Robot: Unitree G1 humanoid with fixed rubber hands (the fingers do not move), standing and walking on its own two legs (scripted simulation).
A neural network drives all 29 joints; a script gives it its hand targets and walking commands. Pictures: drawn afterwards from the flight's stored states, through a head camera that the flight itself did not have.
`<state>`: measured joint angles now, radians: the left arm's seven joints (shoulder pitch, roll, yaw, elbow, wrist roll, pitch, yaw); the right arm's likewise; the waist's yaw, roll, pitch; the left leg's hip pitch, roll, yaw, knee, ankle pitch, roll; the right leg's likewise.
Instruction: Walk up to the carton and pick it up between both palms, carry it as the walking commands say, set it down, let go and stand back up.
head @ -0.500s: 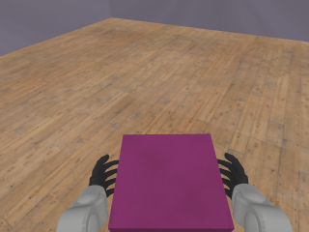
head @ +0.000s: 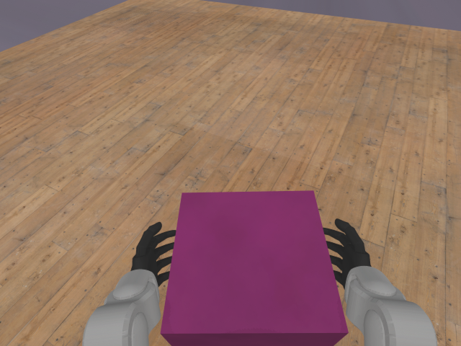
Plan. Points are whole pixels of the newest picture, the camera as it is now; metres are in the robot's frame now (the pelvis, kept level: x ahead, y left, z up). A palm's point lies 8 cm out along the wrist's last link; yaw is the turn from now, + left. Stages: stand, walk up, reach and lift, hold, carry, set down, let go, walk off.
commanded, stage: carry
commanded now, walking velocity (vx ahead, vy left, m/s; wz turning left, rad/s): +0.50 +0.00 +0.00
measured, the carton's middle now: (248, 284) +0.25 +0.00 +0.00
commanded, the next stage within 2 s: none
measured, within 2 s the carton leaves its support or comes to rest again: neither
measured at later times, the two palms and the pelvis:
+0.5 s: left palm (189, 130) +0.56 +0.12 +0.09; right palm (321, 125) +0.57 -0.18 +0.09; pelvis +0.33 -0.04 +0.00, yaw +2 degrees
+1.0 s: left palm (181, 62) +0.92 +0.17 +0.09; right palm (276, 57) +0.93 -0.13 +0.09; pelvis +0.69 +0.02 +0.00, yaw +1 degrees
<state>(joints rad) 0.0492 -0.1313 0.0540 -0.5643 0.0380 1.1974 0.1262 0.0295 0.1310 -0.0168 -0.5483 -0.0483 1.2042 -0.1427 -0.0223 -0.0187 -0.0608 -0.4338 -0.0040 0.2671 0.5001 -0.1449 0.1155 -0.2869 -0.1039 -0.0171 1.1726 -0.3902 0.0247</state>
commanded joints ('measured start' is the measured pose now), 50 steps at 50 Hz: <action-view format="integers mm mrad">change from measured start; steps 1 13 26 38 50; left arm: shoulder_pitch -345 -346 -341 -275 -359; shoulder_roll -812 -739 -769 -713 -775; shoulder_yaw -650 -668 -647 -644 -678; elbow -83 -94 -103 -113 -111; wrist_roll -267 -245 -252 -283 -282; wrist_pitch -24 -35 -20 -41 -13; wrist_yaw -125 -90 -91 -121 -109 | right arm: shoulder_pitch -359 -285 -334 -303 -331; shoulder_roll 830 710 763 763 798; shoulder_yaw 633 600 624 643 601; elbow -109 -109 -137 -137 -86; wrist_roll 288 266 285 260 273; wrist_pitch -28 -37 -11 -49 -27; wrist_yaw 133 138 137 108 123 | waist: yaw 18 12 42 24 9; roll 30 158 17 -158 25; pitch -230 -63 -284 -78 -279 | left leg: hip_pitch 371 446 -239 -210 517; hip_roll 324 266 148 67 365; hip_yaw -426 -160 -274 -79 -496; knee -348 -375 705 219 -278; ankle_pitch -77 110 -227 136 179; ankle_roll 23 -16 -140 -155 48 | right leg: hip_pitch -255 -351 409 347 -342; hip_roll -42 17 -280 -136 -30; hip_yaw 23 -147 286 -159 52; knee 16 -512 -929 -1001 115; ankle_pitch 81 317 327 644 51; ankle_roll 3 11 -212 -102 -11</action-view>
